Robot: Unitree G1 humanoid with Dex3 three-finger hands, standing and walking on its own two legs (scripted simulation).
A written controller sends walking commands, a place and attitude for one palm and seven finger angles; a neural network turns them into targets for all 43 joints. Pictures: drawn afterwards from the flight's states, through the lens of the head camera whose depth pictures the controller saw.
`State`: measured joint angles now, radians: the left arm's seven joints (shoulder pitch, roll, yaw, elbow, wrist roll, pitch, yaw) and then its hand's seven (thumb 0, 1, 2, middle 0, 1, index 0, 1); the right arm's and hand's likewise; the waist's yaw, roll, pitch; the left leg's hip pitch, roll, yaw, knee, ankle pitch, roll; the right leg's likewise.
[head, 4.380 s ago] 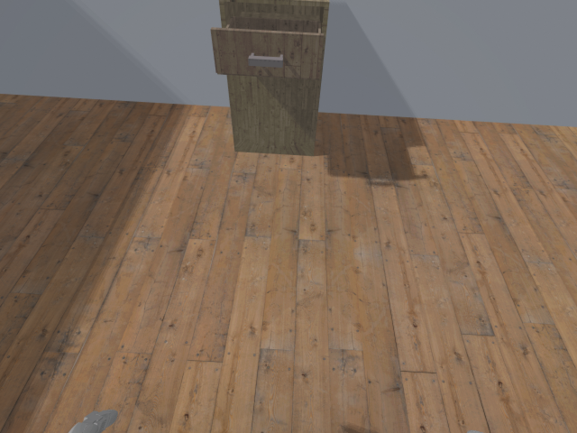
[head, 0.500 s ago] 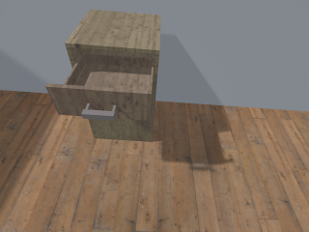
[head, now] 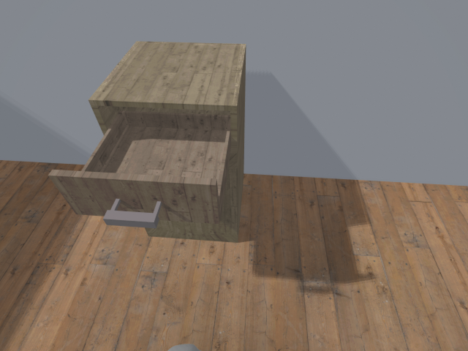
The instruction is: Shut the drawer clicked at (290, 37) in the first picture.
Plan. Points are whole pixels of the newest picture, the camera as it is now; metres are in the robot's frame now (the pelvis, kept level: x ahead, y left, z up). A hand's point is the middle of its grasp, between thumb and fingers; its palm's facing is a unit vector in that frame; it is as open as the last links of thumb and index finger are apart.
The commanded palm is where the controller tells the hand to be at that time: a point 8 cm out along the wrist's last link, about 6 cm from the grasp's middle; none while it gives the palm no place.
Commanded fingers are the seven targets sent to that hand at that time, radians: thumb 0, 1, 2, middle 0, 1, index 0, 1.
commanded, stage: take the last steps up to it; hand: left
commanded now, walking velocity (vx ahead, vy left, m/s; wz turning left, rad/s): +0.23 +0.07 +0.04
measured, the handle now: (134, 211) +0.44 +0.28 -0.09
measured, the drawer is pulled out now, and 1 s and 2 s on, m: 0.29 0.29 0.29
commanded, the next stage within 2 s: come to a stop and stand still in 0.24 s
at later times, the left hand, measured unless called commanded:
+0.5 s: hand out of the picture +0.13 +0.25 -0.18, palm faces +0.08 -0.98 -0.19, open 7.4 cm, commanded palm none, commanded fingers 0.00 0.90 0.90 -0.20 -0.30 -0.20 -0.30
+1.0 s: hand out of the picture +0.15 +0.20 -0.15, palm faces +0.09 -0.96 -0.26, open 7.3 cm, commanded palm none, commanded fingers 0.00 0.90 0.90 -0.20 -0.30 -0.20 -0.30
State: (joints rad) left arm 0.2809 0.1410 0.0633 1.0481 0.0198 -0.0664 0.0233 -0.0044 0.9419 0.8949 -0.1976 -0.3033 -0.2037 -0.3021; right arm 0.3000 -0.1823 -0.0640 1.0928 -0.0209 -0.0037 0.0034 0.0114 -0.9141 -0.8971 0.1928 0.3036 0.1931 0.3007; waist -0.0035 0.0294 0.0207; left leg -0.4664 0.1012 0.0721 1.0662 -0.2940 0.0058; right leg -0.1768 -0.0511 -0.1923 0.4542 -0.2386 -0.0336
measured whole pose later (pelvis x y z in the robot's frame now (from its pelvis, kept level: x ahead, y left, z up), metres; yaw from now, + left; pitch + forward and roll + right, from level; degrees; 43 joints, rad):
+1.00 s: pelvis +0.09 +0.01 +0.00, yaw +1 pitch -1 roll +2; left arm 0.19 0.14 0.05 1.02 0.02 0.00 0.04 0.00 0.92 0.89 -0.20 -0.30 -0.21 -0.30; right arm 0.25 -0.19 -0.06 1.08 -0.01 0.06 -0.01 0.01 -0.91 -0.90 0.19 0.30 0.19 0.30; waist 0.02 0.03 0.06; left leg -0.31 0.03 0.01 0.88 -0.42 -0.04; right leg -0.27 -0.03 -0.10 0.46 -0.18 -0.06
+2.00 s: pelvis +0.09 -0.01 +0.00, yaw +0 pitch -1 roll +1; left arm 0.23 0.14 0.01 1.09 0.00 -0.04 0.04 0.01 0.94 0.89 -0.20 -0.30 -0.20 -0.30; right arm 0.28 -0.17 0.01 1.09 -0.01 -0.01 -0.04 0.02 -0.93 -0.90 0.19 0.30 0.19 0.30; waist -0.02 0.06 0.02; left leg -0.10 0.04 0.03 0.45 -0.32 -0.04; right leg -0.19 0.03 -0.09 0.50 -0.29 -0.08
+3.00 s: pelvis +0.14 +0.04 +0.00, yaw -2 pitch -1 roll +1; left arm 0.24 0.14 0.03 1.06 0.00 0.01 0.06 0.01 0.93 0.90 -0.20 -0.30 -0.20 -0.30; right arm 0.32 -0.11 0.01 1.11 -0.01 -0.02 -0.05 0.02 -0.92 -0.90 0.20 0.30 0.20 0.30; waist 0.00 0.03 0.06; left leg -0.07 -0.02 0.13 0.40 -0.31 0.04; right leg -0.23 -0.03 -0.05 0.61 -0.38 -0.02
